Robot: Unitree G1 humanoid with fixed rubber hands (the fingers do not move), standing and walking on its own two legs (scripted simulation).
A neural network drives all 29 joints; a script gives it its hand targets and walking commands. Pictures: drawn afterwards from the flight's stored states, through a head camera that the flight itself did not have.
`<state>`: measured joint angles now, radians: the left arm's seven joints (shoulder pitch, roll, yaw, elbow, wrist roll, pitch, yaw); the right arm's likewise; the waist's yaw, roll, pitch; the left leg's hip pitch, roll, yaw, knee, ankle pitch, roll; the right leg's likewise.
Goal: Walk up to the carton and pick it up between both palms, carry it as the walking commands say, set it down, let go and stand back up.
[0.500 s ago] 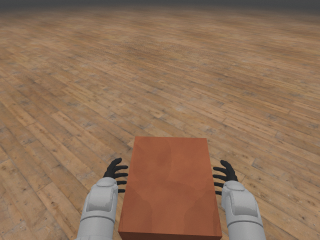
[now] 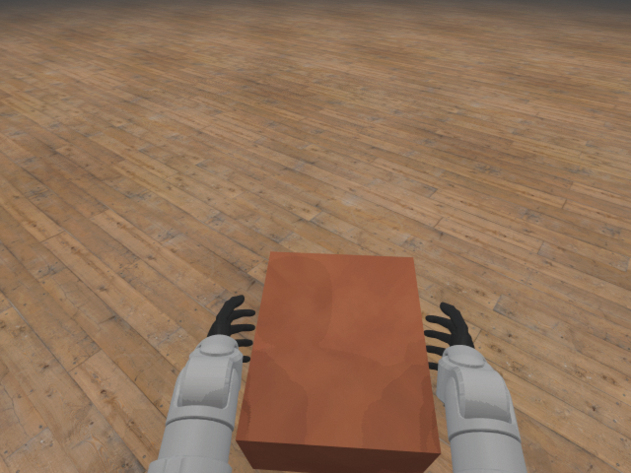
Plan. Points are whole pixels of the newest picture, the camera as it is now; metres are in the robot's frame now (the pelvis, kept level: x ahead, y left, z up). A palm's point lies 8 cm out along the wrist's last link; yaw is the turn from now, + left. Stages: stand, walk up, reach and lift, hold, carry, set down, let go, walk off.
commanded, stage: carry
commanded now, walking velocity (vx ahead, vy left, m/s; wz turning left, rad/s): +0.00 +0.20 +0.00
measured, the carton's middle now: (337, 357) +0.33 -0.01 -0.03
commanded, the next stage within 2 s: none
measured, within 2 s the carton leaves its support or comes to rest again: neither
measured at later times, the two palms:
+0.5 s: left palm (174, 381) +0.22 +0.18 +0.08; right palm (448, 389) +0.22 -0.13 +0.08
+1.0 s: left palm (125, 415) +0.18 +0.21 +0.08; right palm (422, 438) +0.17 -0.09 +0.07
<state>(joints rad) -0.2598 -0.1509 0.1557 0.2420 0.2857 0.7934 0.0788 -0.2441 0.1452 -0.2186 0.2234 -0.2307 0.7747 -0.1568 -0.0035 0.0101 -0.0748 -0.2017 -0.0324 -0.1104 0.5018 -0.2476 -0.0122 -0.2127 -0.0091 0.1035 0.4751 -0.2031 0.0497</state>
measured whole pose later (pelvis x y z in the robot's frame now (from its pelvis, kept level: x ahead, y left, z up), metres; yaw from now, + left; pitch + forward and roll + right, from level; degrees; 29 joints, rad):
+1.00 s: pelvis -0.07 +0.08 -0.02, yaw -2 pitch +3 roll +0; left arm -0.12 -0.13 0.02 -0.38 0.09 1.27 0.21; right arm -0.11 0.13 -0.09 -0.41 -0.10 1.27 -0.24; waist 0.01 0.06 -0.13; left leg -0.54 0.01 0.08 0.87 -0.43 0.02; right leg -0.43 -0.07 -0.12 0.69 -0.31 -0.01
